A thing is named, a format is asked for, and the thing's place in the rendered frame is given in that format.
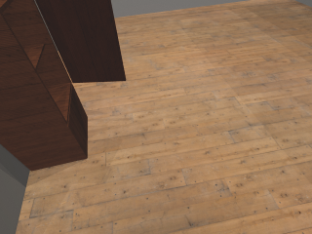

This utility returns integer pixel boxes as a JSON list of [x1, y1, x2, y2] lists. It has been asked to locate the cupboard door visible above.
[[35, 0, 126, 83]]

